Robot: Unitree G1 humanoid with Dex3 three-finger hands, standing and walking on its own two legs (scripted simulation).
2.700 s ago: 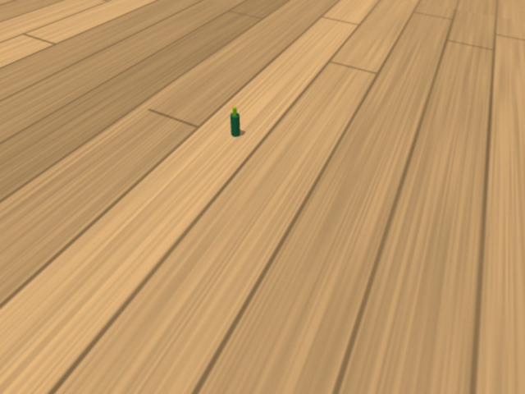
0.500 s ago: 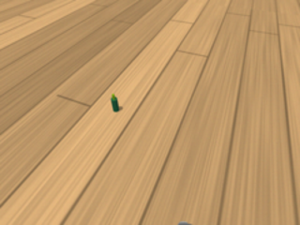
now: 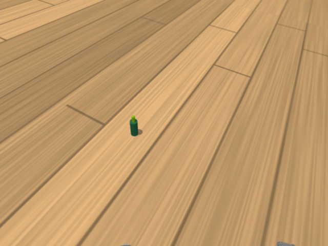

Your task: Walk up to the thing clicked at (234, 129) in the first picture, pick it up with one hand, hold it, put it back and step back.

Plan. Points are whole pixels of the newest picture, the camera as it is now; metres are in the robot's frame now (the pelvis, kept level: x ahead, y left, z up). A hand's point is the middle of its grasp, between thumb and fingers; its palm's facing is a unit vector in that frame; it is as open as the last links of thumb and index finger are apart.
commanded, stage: walk up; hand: left
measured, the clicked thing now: (133, 125) +1.01 +0.22 -0.65
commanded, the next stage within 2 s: none
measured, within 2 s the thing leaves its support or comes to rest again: neither
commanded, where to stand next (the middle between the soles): +0.66 +0.03 m, yaw -2 degrees
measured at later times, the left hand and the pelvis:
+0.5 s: hand (82, 188) +0.30 +0.24 -0.11, palm faces -0.04 -0.91 -0.41, open 7.4 cm; pelvis +0.20 -0.03 +0.01, yaw -1 degrees
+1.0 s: hand (73, 159) +0.41 +0.32 -0.14, palm faces -0.09 -0.93 -0.35, open 7.4 cm; pelvis +0.36 +0.04 +0.02, yaw -2 degrees
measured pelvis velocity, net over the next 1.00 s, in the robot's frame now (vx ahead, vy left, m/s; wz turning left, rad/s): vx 0.36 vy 0.04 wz -0.03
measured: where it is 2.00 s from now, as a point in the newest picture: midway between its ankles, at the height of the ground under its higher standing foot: (155, 183)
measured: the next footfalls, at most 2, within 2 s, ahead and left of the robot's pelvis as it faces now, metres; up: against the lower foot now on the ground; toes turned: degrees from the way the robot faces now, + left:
right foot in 0.38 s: +0.31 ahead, -0.14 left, +0.00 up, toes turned -6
left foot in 0.80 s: +0.43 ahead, +0.14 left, +0.00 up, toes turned +5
